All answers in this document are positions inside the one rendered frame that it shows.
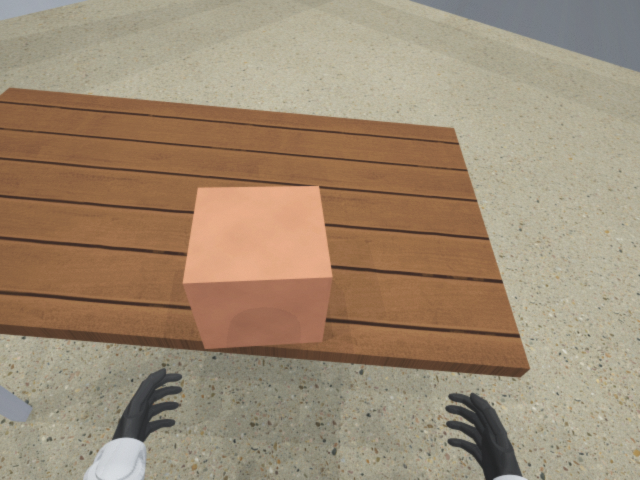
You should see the carton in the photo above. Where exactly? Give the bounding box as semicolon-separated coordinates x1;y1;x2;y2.
183;186;333;349

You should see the robot left forearm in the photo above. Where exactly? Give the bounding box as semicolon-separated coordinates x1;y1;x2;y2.
83;438;147;480

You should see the table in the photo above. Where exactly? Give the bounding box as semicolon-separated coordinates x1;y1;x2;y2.
0;88;530;422

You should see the robot left hand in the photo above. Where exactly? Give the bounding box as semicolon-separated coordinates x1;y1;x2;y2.
112;368;182;442

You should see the robot right hand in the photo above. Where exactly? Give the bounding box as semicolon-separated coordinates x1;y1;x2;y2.
445;393;523;480

